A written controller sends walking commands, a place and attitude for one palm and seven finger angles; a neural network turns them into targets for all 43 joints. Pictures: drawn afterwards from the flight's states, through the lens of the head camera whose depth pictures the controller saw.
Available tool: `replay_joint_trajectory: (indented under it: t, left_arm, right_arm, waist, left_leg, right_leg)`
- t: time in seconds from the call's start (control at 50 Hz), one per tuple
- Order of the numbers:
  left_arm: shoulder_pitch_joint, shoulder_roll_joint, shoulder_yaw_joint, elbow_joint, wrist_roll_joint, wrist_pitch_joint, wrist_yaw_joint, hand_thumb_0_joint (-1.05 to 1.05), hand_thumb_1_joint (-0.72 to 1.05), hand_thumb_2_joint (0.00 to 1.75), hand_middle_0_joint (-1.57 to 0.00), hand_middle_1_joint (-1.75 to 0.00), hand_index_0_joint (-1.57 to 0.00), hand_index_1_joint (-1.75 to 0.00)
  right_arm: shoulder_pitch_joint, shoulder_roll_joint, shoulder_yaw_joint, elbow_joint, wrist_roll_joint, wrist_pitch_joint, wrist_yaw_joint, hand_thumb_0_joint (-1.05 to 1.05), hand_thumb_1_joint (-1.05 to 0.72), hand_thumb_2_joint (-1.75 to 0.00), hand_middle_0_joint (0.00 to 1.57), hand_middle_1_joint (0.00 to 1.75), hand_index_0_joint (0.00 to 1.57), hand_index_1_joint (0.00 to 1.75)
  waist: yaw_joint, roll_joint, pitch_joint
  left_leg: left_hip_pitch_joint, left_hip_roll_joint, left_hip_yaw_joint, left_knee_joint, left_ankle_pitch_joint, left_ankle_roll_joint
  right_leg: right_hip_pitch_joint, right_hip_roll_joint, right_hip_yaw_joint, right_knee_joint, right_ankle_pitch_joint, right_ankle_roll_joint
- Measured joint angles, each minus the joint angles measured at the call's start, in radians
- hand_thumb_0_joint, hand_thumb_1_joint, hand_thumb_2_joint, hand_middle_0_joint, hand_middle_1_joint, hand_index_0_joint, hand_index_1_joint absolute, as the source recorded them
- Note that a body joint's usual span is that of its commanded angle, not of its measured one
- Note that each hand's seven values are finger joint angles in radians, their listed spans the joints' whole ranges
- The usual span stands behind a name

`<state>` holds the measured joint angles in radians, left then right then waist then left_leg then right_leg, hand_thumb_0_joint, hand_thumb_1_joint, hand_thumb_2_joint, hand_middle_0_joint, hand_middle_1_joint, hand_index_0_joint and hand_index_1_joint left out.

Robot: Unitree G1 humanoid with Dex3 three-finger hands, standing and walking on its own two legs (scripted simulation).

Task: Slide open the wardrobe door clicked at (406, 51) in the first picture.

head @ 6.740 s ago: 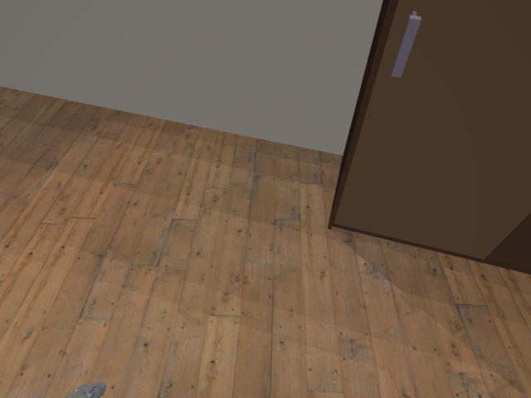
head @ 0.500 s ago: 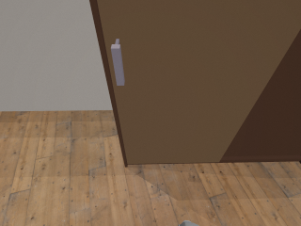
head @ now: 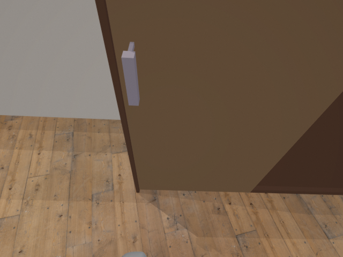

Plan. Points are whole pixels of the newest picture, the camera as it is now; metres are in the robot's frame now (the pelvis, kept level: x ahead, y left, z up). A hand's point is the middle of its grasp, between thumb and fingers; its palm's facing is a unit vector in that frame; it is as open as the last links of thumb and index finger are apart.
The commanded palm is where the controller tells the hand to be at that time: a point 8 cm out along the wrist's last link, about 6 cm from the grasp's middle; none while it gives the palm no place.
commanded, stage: come to a stop and stand still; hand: left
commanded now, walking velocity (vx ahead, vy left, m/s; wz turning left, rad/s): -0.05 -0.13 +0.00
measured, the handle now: (132, 74) +0.51 +0.15 +0.14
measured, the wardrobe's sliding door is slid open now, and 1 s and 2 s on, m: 0.00 0.00 0.00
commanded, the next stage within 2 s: look again from close up in 1.26 s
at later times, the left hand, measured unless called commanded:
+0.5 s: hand out of the picture -0.03 +0.15 -0.16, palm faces +0.01 -0.98 -0.20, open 7.4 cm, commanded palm none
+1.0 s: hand out of the picture -0.04 +0.14 -0.18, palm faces -0.01 -0.99 -0.16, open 7.4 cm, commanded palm none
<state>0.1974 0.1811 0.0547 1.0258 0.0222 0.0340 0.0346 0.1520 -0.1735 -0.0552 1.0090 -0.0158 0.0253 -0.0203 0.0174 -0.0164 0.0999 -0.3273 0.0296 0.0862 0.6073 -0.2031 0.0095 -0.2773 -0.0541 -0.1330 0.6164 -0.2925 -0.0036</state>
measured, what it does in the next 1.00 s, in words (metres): steps on the spot: right foot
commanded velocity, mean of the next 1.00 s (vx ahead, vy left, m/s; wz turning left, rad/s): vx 0.00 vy -0.02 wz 0.00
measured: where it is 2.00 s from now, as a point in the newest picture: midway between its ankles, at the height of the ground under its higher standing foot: outside the picture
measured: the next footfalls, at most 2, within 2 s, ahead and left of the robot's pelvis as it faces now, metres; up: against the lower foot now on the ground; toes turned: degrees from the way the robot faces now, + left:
right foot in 0.40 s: -0.05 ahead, -0.15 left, +0.00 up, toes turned -4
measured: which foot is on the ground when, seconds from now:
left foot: down 0.00-1.00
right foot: up 0.00-0.38, down 0.40-1.00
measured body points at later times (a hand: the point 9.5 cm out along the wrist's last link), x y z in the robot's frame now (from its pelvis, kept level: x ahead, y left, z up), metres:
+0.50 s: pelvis -0.05 -0.02 +0.01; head -0.06 -0.03 +0.46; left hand -0.03 +0.20 -0.14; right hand -0.04 -0.26 -0.15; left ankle +0.04 +0.09 -0.72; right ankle -0.09 -0.15 -0.73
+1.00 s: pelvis -0.03 -0.02 +0.00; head -0.02 -0.01 +0.45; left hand -0.04 +0.19 -0.16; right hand -0.07 -0.22 -0.16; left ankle +0.04 +0.09 -0.73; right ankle -0.09 -0.15 -0.72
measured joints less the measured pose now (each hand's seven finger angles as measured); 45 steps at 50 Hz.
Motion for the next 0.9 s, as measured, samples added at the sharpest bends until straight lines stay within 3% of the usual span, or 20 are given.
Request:
replay_joint_trajectory:
  t: [0.06, 0.12, 0.16, 0.22, 0.32, 0.4, 0.52, 0.58, 0.82, 0.86, 0.9]
  left_arm:
    - [0.003, 0.014, 0.004, -0.001, -0.003, 0.021, 0.004, 0.00, 0.92, 0.90, -0.20, -0.30, -0.20, -0.30]
    - [0.007, 0.023, 0.008, -0.002, 0.001, 0.020, -0.003, 0.00, 0.91, 0.90, -0.20, -0.30, -0.20, -0.30]
    - [0.016, 0.027, 0.008, -0.003, 0.001, 0.018, -0.006, 0.01, 0.91, 0.90, -0.20, -0.30, -0.20, -0.30]
    - [0.028, 0.027, 0.004, 0.000, 0.002, 0.021, -0.012, 0.01, 0.91, 0.90, -0.20, -0.30, -0.20, -0.30]
    - [0.037, 0.013, -0.011, 0.018, 0.000, 0.019, -0.016, 0.01, 0.91, 0.90, -0.20, -0.30, -0.20, -0.30]
    - [0.054, 0.002, -0.022, 0.028, 0.001, -0.005, -0.013, 0.01, 0.91, 0.90, -0.20, -0.30, -0.20, -0.30]
    - [0.101, -0.046, -0.043, 0.072, -0.004, -0.016, -0.009, 0.01, 0.91, 0.90, -0.20, -0.30, -0.20, -0.30]
    - [0.108, -0.057, -0.049, 0.093, -0.010, -0.016, -0.009, 0.01, 0.91, 0.90, -0.20, -0.30, -0.20, -0.30]
    - [0.111, -0.087, -0.047, 0.109, -0.013, -0.020, -0.005, 0.01, 0.91, 0.90, -0.20, -0.30, -0.20, -0.30]
    - [0.120, -0.094, -0.058, 0.097, -0.003, -0.040, 0.006, 0.01, 0.91, 0.90, -0.20, -0.30, -0.20, -0.30]
    - [0.135, -0.097, -0.064, 0.083, 0.001, -0.057, 0.008, 0.01, 0.91, 0.90, -0.20, -0.30, -0.20, -0.30]
  right_arm:
    - [-0.016, 0.013, 0.012, -0.020, -0.007, -0.005, -0.005, 0.00, -0.92, -0.90, 0.20, 0.30, 0.20, 0.30]
    - [-0.029, 0.025, 0.022, -0.028, -0.009, -0.009, -0.012, 0.00, -0.91, -0.90, 0.20, 0.30, 0.20, 0.30]
    - [-0.033, 0.033, 0.026, -0.029, -0.007, -0.012, -0.012, 0.00, -0.91, -0.90, 0.20, 0.30, 0.20, 0.30]
    - [-0.030, 0.041, 0.027, -0.026, -0.005, -0.017, -0.010, 0.00, -0.91, -0.90, 0.20, 0.30, 0.20, 0.30]
    - [-0.006, 0.034, 0.013, -0.004, -0.006, -0.017, -0.002, -0.01, -0.92, -0.90, 0.20, 0.30, 0.20, 0.30]
    - [0.031, 0.022, 0.003, 0.028, -0.001, -0.005, 0.006, -0.01, -0.92, -0.90, 0.20, 0.30, 0.20, 0.30]
    - [0.120, -0.008, 0.007, 0.089, -0.003, 0.011, 0.008, 0.00, -0.92, -0.90, 0.20, 0.30, 0.20, 0.30]
    - [0.163, -0.002, 0.017, 0.120, -0.002, 0.002, 0.003, 0.00, -0.92, -0.90, 0.20, 0.30, 0.20, 0.30]
    - [0.252, 0.075, 0.033, 0.181, -0.003, 0.000, -0.008, 0.00, -0.91, -0.90, 0.20, 0.30, 0.20, 0.30]
    - [0.243, 0.074, 0.038, 0.163, -0.002, 0.001, 0.002, 0.00, -0.91, -0.90, 0.20, 0.30, 0.20, 0.30]
    - [0.232, 0.069, 0.041, 0.126, -0.006, -0.006, 0.013, 0.00, -0.91, -0.90, 0.20, 0.30, 0.20, 0.30]
  waist:
    - [0.007, -0.020, -0.001]
    - [0.005, -0.020, -0.009]
    - [0.004, -0.020, -0.019]
    - [-0.003, -0.010, -0.035]
    - [-0.026, 0.014, -0.060]
    - [-0.028, 0.005, -0.081]
    - [-0.038, 0.050, -0.098]
    - [-0.049, 0.049, -0.086]
    - [-0.053, 0.013, -0.062]
    - [-0.046, 0.032, -0.055]
    - [-0.056, 0.048, -0.047]
  left_leg:
    - [0.003, -0.005, 0.016, -0.011, -0.032, 0.046]
    - [0.010, -0.001, 0.017, -0.068, 0.001, 0.050]
    - [0.013, 0.001, 0.019, -0.106, 0.028, 0.051]
    - [0.016, 0.006, 0.018, -0.149, 0.060, 0.051]
    - [0.011, 0.011, 0.015, -0.187, 0.100, 0.041]
    - [-0.007, -0.004, 0.028, -0.181, 0.117, 0.020]
    - [0.007, 0.015, -0.017, -0.146, 0.033, -0.015]
    - [0.019, 0.028, -0.031, -0.149, 0.115, -0.014]
    - [0.004, 0.025, -0.037, -0.151, 0.100, -0.020]
    - [-0.033, 0.033, -0.052, -0.093, 0.045, -0.022]
    - [-0.059, 0.036, -0.066, -0.045, 0.018, -0.014]
  right_leg:
    - [-0.075, 0.027, 0.083, 0.227, -0.194, 0.015]
    - [-0.122, 0.050, 0.127, 0.402, -0.194, 0.027]
    - [-0.120, 0.048, 0.137, 0.426, -0.176, 0.037]
    - [-0.074, 0.033, 0.132, 0.350, -0.182, 0.046]
    - [0.041, 0.015, 0.114, 0.104, -0.187, 0.037]
    - [0.145, 0.004, 0.101, -0.160, -0.052, 0.011]
    - [0.162, 0.033, 0.087, -0.163, -0.013, 0.013]
    - [0.171, 0.049, 0.078, -0.141, -0.028, 0.007]
    - [0.153, 0.047, 0.073, -0.131, -0.038, 0.000]
    - [0.145, 0.061, 0.071, -0.139, -0.033, 0.000]
    - [0.135, 0.070, 0.068, -0.127, -0.039, 0.001]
